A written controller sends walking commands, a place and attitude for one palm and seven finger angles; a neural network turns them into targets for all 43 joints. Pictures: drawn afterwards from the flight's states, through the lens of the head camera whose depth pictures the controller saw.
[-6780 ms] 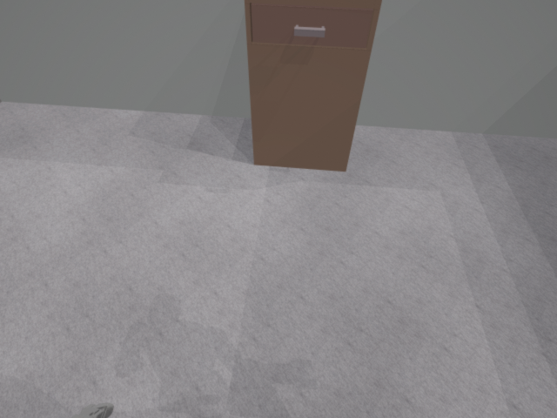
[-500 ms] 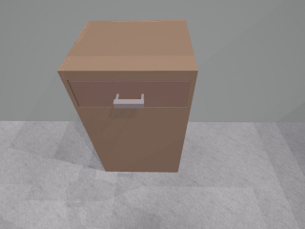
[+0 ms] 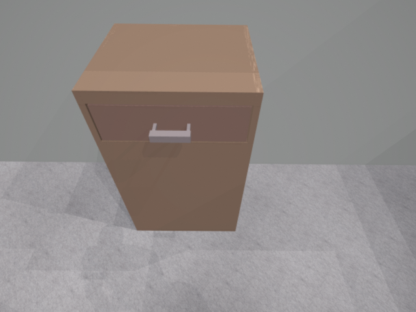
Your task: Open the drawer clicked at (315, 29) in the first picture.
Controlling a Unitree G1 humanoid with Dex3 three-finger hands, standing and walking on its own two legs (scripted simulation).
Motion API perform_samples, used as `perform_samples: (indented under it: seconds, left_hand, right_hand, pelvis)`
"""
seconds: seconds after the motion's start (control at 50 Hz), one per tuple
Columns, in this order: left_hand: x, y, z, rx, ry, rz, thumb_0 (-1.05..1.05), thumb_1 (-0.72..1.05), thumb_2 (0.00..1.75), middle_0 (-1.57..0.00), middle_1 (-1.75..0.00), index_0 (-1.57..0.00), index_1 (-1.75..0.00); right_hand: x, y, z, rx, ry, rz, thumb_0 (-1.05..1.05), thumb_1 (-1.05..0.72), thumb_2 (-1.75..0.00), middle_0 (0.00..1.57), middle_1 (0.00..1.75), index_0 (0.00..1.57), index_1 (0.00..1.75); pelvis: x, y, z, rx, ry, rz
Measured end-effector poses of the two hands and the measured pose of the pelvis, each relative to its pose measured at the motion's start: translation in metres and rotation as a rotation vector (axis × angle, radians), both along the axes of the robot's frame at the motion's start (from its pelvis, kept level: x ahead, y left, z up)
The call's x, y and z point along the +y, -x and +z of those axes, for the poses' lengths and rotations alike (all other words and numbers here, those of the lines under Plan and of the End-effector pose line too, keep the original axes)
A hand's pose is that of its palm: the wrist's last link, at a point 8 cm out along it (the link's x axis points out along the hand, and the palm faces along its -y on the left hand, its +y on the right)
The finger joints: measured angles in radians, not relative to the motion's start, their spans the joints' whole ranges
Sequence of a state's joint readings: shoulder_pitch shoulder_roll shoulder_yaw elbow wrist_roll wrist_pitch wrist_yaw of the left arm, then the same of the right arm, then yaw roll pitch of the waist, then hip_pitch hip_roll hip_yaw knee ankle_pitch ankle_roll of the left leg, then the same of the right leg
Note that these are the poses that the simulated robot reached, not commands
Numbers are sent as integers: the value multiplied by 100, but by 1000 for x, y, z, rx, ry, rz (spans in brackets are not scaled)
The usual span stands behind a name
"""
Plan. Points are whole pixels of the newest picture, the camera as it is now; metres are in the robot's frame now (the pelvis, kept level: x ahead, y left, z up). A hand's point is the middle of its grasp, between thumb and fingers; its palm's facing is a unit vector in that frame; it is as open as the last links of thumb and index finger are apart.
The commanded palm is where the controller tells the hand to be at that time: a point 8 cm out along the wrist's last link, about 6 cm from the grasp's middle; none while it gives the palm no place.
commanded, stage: look again from close up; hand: left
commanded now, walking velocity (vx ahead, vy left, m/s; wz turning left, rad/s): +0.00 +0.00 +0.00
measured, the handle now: (171, 131) +0.60 +0.14 -0.03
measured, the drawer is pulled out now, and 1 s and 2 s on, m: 0.00 0.00 0.00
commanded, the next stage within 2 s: shuffle to correct the standing spot in 0.46 s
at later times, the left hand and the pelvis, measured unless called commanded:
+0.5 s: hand out of the picture +0.03 +0.20 -0.18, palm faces +0.02 -0.98 -0.18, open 7.3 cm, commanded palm none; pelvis +0.02 +0.03 +0.00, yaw +0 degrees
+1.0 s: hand out of the picture +0.06 +0.15 -0.18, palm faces +0.05 -0.98 -0.20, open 7.3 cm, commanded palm none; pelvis +0.06 -0.02 -0.01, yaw +1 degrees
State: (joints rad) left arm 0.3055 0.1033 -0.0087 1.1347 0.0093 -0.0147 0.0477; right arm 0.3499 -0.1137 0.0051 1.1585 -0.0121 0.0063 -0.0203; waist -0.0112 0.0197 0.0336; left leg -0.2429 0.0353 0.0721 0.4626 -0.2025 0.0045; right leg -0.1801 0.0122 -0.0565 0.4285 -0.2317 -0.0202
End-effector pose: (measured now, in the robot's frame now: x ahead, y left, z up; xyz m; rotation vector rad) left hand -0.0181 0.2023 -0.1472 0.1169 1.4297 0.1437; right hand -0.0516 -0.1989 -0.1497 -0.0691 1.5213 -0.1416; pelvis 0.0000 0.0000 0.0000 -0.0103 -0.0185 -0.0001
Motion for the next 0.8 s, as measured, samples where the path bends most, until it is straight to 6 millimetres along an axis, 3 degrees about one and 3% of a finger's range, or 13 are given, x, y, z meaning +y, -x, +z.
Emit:
perform_samples:
  seconds: [0.26, 0.44, 0.66, 0.8]
  left_hand:
    - [37, -30, -1, -87, -37, -8, 0, 91, 90, -20, -30, -20, -30]
    - [45, -41, -1, -78, -27, -17, 0, 91, 90, -19, -30, -20, -30]
    - [42, -40, -5, -32, -4, -15, 0, 91, 90, -20, -30, -20, -30]
    - [35, -42, -6, 24, -6, -47, 0, 91, 90, -20, -30, -20, -30]
  right_hand:
    - [9, -54, -7, -147, 21, 62, 2, -92, -90, 20, 30, 20, 30]
    - [3, -77, 2, -175, 59, 75, 1, -92, -90, 20, 30, 20, 30]
    - [3, -88, 5, -161, 74, 76, 1, -91, -90, 20, 30, 20, 30]
    - [-7, -80, 1, -145, 78, 19, 1, -91, -90, 20, 30, 20, 30]
  pelvis:
    - [22, -12, -8, 3, -5, 7]
    - [28, -21, -4, 3, -10, -2]
    - [29, -29, -4, 5, -13, -7]
    - [15, -36, -7, 25, -27, -40]
